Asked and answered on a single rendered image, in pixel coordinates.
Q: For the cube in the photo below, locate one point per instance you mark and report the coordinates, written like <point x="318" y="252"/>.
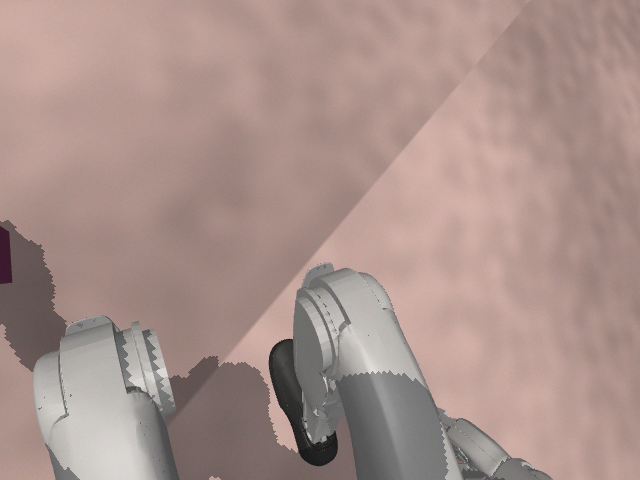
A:
<point x="5" y="257"/>

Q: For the right robot foot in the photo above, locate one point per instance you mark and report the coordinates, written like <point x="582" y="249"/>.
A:
<point x="289" y="396"/>

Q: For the right robot arm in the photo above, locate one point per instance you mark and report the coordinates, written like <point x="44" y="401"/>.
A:
<point x="519" y="469"/>

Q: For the right robot hand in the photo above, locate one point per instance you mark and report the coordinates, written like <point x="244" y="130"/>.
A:
<point x="474" y="447"/>

